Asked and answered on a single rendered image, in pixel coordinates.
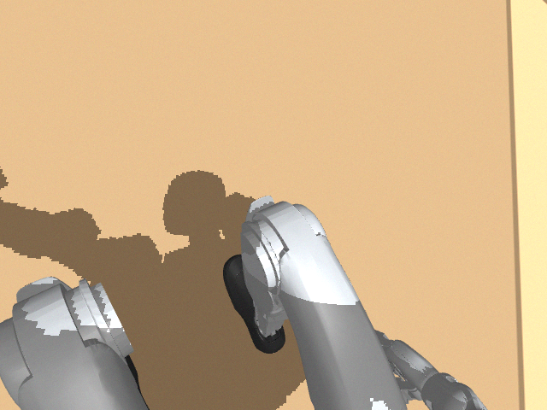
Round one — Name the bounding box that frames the right robot arm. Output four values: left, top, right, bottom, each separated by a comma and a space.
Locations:
421, 372, 488, 410

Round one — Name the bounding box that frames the right robot hand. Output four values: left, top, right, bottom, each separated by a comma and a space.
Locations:
375, 330, 439, 404

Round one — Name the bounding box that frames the right robot foot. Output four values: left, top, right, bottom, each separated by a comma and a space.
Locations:
223, 255, 285, 354

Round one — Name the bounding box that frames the left robot foot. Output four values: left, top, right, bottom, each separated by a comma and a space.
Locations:
125, 355, 149, 409

